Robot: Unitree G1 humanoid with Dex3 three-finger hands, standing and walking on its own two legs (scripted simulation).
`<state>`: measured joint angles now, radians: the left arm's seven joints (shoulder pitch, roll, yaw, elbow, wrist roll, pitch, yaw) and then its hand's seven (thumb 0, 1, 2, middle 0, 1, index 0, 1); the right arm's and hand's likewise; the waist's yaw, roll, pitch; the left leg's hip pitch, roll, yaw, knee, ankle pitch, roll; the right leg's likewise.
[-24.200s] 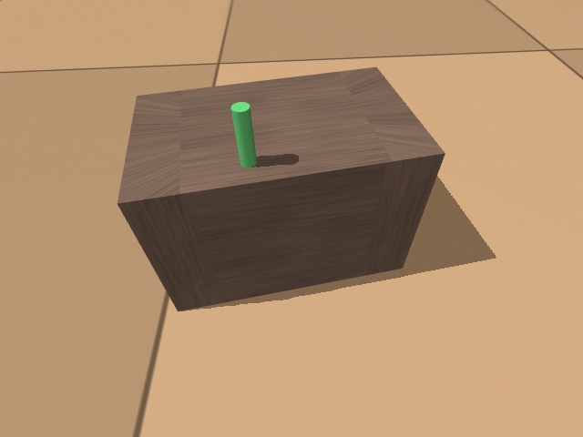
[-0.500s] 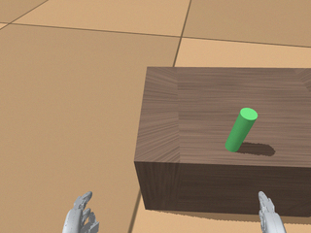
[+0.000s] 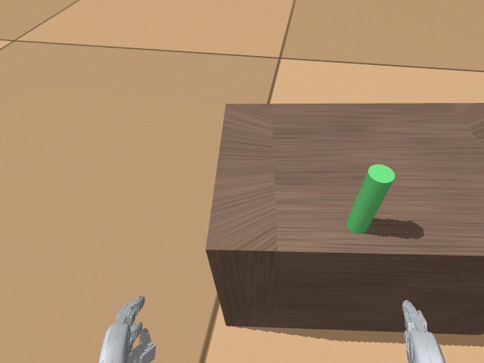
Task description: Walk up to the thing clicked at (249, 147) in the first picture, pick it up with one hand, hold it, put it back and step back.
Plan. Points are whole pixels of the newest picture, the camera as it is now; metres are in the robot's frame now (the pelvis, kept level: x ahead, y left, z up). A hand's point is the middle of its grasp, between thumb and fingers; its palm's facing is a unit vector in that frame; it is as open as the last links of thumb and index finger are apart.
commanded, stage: home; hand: right
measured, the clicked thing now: (367, 201) +0.45 -0.21 -0.04
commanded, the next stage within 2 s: stand in 1.20 s
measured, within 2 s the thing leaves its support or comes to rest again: neither
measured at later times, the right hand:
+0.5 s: hand out of the picture +0.16 -0.19 -0.06, palm faces +0.12 +0.95 -0.27, open 17.4 cm
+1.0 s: hand out of the picture +0.15 -0.20 -0.10, palm faces -0.05 +0.94 -0.35, open 17.4 cm
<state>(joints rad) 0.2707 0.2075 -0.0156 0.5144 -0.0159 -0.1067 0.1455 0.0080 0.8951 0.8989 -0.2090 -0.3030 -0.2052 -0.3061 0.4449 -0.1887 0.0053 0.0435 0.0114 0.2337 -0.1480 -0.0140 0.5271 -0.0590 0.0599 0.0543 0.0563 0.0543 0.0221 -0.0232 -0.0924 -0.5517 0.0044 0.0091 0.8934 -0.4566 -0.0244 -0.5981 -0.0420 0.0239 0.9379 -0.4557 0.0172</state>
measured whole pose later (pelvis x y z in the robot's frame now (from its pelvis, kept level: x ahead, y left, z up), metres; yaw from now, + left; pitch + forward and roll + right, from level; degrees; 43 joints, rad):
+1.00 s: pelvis -0.01 +0.00 +0.00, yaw +0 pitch +3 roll +0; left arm 0.19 0.28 -0.02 0.71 0.08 -0.06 0.04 0.01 0.89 0.90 -0.21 -0.30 -0.21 -0.31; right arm 0.30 -0.28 0.01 0.42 -0.07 0.06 -0.04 -0.01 0.52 -0.06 0.06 0.05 0.06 0.05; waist 0.00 0.01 -0.02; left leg -0.49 0.02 -0.02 0.89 -0.45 -0.02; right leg -0.51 -0.03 0.00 0.89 -0.43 0.01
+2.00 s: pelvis -0.01 +0.00 +0.05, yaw +1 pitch -3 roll +0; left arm 0.12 0.34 0.02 1.17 0.01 -0.01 -0.01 0.00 0.90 0.90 -0.21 -0.30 -0.20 -0.30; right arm 0.16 -0.33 0.00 1.14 -0.02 -0.01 -0.01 0.00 -0.88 -0.89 0.20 0.30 0.20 0.30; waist 0.01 0.00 0.06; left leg -0.13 0.03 -0.03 0.38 -0.20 -0.03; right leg -0.13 -0.01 -0.03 0.36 -0.17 0.01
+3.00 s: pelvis +0.01 +0.00 +0.06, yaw +2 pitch -2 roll +0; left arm 0.10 0.34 0.00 1.16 0.01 -0.01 -0.01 0.00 0.90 0.90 -0.21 -0.30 -0.20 -0.30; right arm 0.11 -0.34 0.00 1.15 -0.01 0.00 0.00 0.00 -0.90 -0.90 0.21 0.30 0.20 0.30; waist 0.00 0.01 0.05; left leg -0.10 0.02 -0.03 0.33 -0.19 -0.03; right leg -0.10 -0.03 -0.03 0.32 -0.18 0.02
